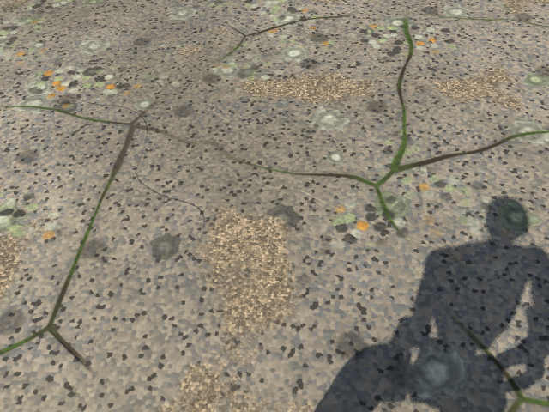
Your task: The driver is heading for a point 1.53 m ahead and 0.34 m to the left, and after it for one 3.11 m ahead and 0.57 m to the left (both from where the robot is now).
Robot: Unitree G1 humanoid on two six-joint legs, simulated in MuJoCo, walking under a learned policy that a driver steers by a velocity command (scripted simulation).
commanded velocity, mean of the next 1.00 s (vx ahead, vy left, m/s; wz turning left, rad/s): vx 0.48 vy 0.00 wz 0.08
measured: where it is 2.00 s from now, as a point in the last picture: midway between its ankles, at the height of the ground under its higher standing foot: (254, 246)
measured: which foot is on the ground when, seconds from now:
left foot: up 0.00-0.24, down 0.26-0.80, up 0.82-1.00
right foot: down 0.00-0.28, up 0.30-0.78, down 0.80-1.00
